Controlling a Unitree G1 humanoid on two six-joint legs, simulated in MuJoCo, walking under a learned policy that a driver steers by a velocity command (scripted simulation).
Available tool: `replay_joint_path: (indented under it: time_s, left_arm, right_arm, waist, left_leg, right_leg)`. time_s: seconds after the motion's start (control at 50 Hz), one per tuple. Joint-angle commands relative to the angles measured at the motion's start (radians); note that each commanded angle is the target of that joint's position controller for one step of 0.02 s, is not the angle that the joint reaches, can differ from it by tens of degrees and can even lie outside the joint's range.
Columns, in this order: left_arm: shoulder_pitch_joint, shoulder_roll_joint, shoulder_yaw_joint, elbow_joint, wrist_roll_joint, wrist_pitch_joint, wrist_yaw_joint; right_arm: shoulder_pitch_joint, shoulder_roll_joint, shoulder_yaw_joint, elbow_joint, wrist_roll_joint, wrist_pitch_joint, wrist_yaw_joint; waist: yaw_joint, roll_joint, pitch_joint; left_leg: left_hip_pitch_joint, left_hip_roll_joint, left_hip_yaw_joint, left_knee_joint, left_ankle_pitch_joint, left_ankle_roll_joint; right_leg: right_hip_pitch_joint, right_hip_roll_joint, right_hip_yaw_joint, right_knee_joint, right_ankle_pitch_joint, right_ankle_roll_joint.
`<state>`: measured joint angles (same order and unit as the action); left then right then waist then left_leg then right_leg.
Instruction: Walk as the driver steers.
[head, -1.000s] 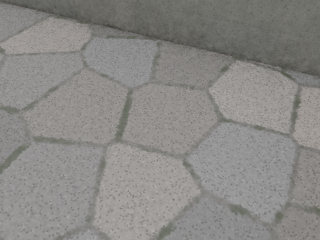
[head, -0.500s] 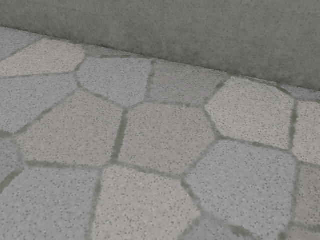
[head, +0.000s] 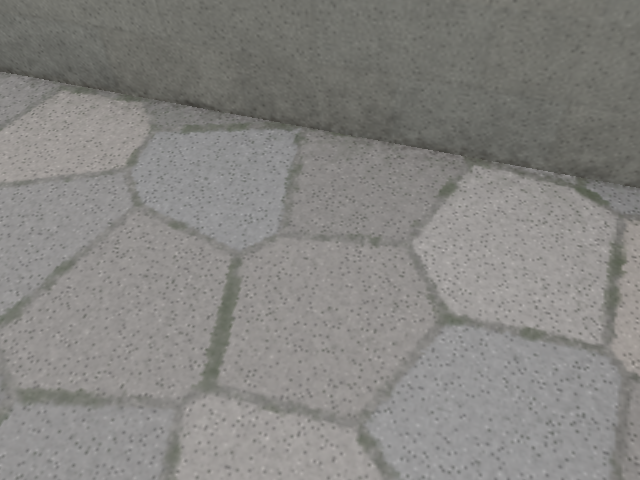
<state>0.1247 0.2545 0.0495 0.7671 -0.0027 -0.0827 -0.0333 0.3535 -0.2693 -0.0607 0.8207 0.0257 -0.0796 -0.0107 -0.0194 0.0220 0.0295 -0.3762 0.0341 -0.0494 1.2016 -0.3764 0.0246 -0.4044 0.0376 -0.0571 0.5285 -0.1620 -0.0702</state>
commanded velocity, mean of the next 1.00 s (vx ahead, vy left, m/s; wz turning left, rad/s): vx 0.50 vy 0.00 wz -0.28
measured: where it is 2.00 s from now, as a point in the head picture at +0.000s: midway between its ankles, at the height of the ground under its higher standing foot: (412, 316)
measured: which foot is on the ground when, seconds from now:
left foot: up 0.00-0.42, down 0.44-0.94, up 0.96-1.00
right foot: down 0.00-0.44, up 0.46-0.94, down 0.96-1.00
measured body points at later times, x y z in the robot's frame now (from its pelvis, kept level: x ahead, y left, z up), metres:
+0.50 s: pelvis +0.28 +0.04 -0.01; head +0.32 +0.05 +0.44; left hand +0.29 +0.32 -0.14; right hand +0.49 -0.20 -0.08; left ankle +0.38 +0.14 -0.73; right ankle +0.10 -0.08 -0.66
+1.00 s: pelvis +0.54 -0.05 -0.02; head +0.58 -0.07 +0.43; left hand +0.81 +0.14 -0.10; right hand +0.49 -0.34 -0.15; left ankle +0.41 +0.15 -0.67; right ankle +0.61 -0.15 -0.73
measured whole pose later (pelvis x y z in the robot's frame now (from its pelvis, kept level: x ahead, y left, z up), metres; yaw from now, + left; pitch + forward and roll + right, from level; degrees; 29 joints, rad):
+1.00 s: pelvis +0.54 -0.05 -0.02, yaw -20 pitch +2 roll +2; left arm 0.10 0.29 0.08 0.67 -0.02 -0.03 -0.04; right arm 0.27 -0.30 -0.08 0.86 0.01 -0.06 -0.01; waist -0.03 -0.01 0.06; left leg -0.12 0.09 0.14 0.91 -0.52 -0.05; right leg -0.52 0.01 -0.05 0.68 -0.17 -0.11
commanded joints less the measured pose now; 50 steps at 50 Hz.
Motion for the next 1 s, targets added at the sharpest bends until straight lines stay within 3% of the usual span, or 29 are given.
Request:
replay_joint_path:
  time_s: [0.02,0.08,0.14,0.22,0.32,0.36,0.4,0.42,0.44,0.46,0.48,0.5,0.52,0.54,0.58,0.62,0.68,0.76,0.86,0.9,0.92,0.94,0.96,0.98,1.0]
  left_arm:
    - [0.031,0.087,0.022,-0.031,0.019,-0.020,-0.001]
    - [0.056,0.108,0.027,-0.003,0.009,-0.036,0.001]
    - [0.115,0.137,0.032,0.022,0.004,-0.031,0.017]
    - [0.196,0.163,0.033,0.050,-0.011,-0.019,0.028]
    - [0.298,0.171,0.032,0.092,-0.016,0.010,0.030]
    - [0.302,0.183,0.036,0.099,-0.018,0.024,0.035]
    - [0.268,0.209,0.043,0.092,-0.020,0.032,0.040]
    - [0.250,0.196,0.036,0.085,-0.016,0.032,0.040]
    - [0.231,0.140,0.015,0.051,0.003,0.026,0.040]
    - [0.381,0.018,-0.020,0.038,-0.007,0.004,0.032]
    - [0.331,0.125,0.006,0.058,-0.032,-0.009,0.030]
    - [0.233,0.175,0.024,0.025,-0.050,-0.011,0.032]
    - [0.177,0.164,0.024,0.010,-0.042,-0.009,0.037]
    - [0.151,0.151,0.029,0.002,-0.028,-0.001,0.039]
    - [0.193,0.111,0.031,0.006,-0.032,0.028,0.037]
    - [0.188,0.079,0.028,-0.007,-0.031,0.051,0.038]
    - [0.130,0.072,0.028,-0.039,-0.019,0.061,0.035]
    - [-0.002,0.051,0.016,-0.082,-0.016,0.049,0.005]
    - [-0.114,0.072,0.020,-0.151,-0.016,0.053,-0.020]
    - [-0.075,0.102,0.036,-0.161,-0.014,0.058,-0.023]
    - [0.011,0.129,0.054,-0.145,-0.016,0.060,-0.021]
    - [0.173,0.178,0.084,-0.102,-0.021,0.062,-0.013]
    - [0.338,0.273,0.123,-0.062,-0.024,0.071,0.008]
    - [0.282,0.378,0.128,-0.079,-0.029,0.060,0.012]
    - [0.310,0.298,0.104,-0.113,-0.021,0.043,0.003]
  right_arm:
    - [-0.003,-0.091,-0.027,-0.086,-0.012,-0.007,-0.008]
    - [-0.024,-0.068,-0.022,-0.090,-0.018,0.015,-0.012]
    - [-0.142,-0.066,-0.016,-0.122,-0.029,0.010,-0.011]
    - [-0.287,-0.038,0.000,-0.154,-0.021,-0.005,0.006]
    - [-0.439,-0.040,0.010,-0.214,-0.010,-0.019,0.042]
    - [-0.437,-0.057,0.006,-0.227,-0.010,-0.029,0.054]
    - [-0.328,-0.099,-0.011,-0.203,-0.013,-0.037,0.053]
    - [-0.173,-0.147,-0.035,-0.159,-0.017,-0.040,0.044]
    - [0.029,-0.224,-0.058,-0.126,-0.036,-0.040,0.030]
    - [0.083,-0.286,-0.072,-0.103,-0.040,-0.030,0.029]
    - [0.098,-0.180,-0.048,-0.111,-0.034,-0.022,0.024]
    - [0.030,-0.138,-0.033,-0.112,-0.031,-0.020,0.016]
    - [-0.039,-0.115,-0.024,-0.115,-0.031,-0.020,0.014]
    - [-0.091,-0.087,-0.017,-0.111,-0.033,-0.022,0.017]
    - [-0.145,-0.062,-0.013,-0.102,-0.041,-0.035,0.020]
    - [-0.165,-0.076,-0.021,-0.086,-0.037,-0.045,0.020]
    - [-0.153,-0.108,-0.034,-0.061,-0.042,-0.045,0.009]
    - [-0.127,-0.145,-0.044,-0.040,-0.035,-0.033,-0.003]
    - [-0.071,-0.193,-0.063,-0.006,-0.007,-0.001,-0.005]
    - [-0.085,-0.222,-0.071,-0.008,0.003,0.014,-0.008]
    - [-0.097,-0.233,-0.074,-0.010,0.008,0.023,-0.010]
    - [-0.111,-0.222,-0.068,-0.014,0.010,0.030,-0.011]
    - [-0.092,-0.174,-0.049,-0.032,-0.018,0.024,-0.014]
    - [-0.012,-0.026,-0.004,-0.093,-0.052,-0.004,-0.004]
    - [-0.112,-0.113,-0.012,-0.106,-0.008,-0.044,0.009]
  waist:
    - [-0.001,-0.107,-0.069]
    - [-0.018,-0.089,-0.036]
    - [0.013,-0.056,-0.007]
    - [0.073,-0.054,0.010]
    - [0.128,-0.059,0.048]
    - [0.104,-0.079,0.039]
    - [0.031,-0.111,-0.024]
    - [-0.048,-0.100,-0.126]
    - [-0.128,-0.026,-0.296]
    - [-0.064,0.252,-0.460]
    - [-0.113,0.187,-0.463]
    - [-0.109,0.138,-0.291]
    - [-0.078,0.073,-0.203]
    - [-0.048,0.056,-0.128]
    - [0.010,0.089,-0.076]
    - [0.034,0.068,-0.035]
    - [0.033,0.042,-0.006]
    - [-0.013,0.024,0.024]
    - [-0.041,0.025,0.058]
    - [-0.001,0.055,0.014]
    - [0.053,0.065,-0.039]
    - [0.141,0.045,-0.118]
    - [0.198,-0.069,-0.209]
    - [0.056,-0.316,-0.281]
    - [0.138,-0.197,-0.390]
  left_leg:
    - [-0.253,0.115,-0.047,0.017,0.127,0.013]
    - [-0.271,0.128,-0.032,-0.066,0.197,-0.011]
    - [-0.349,0.132,-0.024,-0.241,0.352,-0.035]
    - [-0.312,0.090,0.019,-0.496,0.511,-0.034]
    - [-0.347,0.052,0.032,-0.646,0.439,-0.015]
    - [-0.301,0.030,0.029,-0.694,0.357,0.004]
    - [-0.107,-0.018,0.059,-0.735,0.293,0.032]
    - [0.132,-0.022,0.067,-0.744,0.325,0.065]
    - [0.477,0.150,-0.097,-0.677,0.384,0.134]
    - [0.843,0.403,-0.545,-0.748,0.223,0.283]
    - [0.815,0.394,-0.634,-0.834,0.105,0.271]
    - [0.685,0.361,-0.466,-0.857,0.126,0.220]
    - [0.538,0.324,-0.350,-0.887,0.194,0.196]
    - [0.410,0.287,-0.265,-0.930,0.239,0.184]
    - [0.267,0.247,-0.148,-1.010,0.265,0.171]
    - [0.207,0.249,-0.061,-1.055,0.342,0.175]
    - [0.217,0.239,0.053,-1.073,0.416,0.172]
    - [0.246,0.214,0.180,-1.076,0.420,0.140]
    - [0.419,0.271,0.224,-1.005,0.496,0.113]
    - [0.457,0.273,0.252,-0.883,0.797,0.091]
    - [0.453,0.258,0.272,-0.750,0.948,0.076]
    - [0.383,0.215,0.304,-0.536,0.981,0.045]
    - [0.128,0.168,0.309,-0.213,0.672,-0.009]
    - [-0.304,-0.046,0.184,0.119,-0.211,-0.070]
    - [-0.415,-0.051,-0.034,0.219,-0.223,-0.053]
  right_leg:
    - [0.211,-0.259,0.375,-0.352,-0.088,-0.161]
    - [0.146,-0.241,0.279,-0.404,0.015,-0.181]
    - [0.189,-0.230,0.219,-0.413,0.125,-0.175]
    - [0.248,-0.206,0.148,-0.408,0.163,-0.136]
    - [0.415,-0.262,0.176,-0.329,0.186,-0.136]
    - [0.455,-0.285,0.209,-0.274,0.252,-0.125]
    - [0.446,-0.268,0.211,-0.160,0.466,-0.102]
    - [0.381,-0.213,0.174,0.005,0.551,-0.074]
    - [0.168,-0.149,0.133,0.301,0.342,-0.033]
    - [-0.233,0.010,0.092,0.654,-0.326,0.035]
    - [-0.330,-0.019,0.210,0.777,-0.406,0.039]
    - [-0.395,-0.065,0.190,0.807,-0.325,0.041]
    - [-0.373,-0.111,0.162,0.778,-0.241,0.045]
    - [-0.340,-0.137,0.159,0.728,-0.188,0.049]
    - [-0.243,-0.169,0.163,0.680,-0.131,0.054]
    - [-0.249,-0.178,0.162,0.645,-0.102,0.065]
    - [-0.301,-0.181,0.164,0.525,0.025,0.078]
    - [-0.256,-0.163,0.090,0.275,0.205,0.063]
    - [-0.279,-0.138,0.032,0.141,0.095,0.012]
    - [-0.179,-0.079,-0.025,0.129,-0.014,-0.027]
    - [-0.061,-0.034,-0.057,0.115,-0.049,-0.052]
    - [0.165,0.023,-0.075,0.049,0.001,-0.087]
    - [0.474,-0.076,0.123,0.029,0.025,-0.145]
    - [0.741,-0.309,0.708,-0.102,-0.156,-0.326]
    - [0.791,-0.370,0.904,-0.247,-0.269,-0.357]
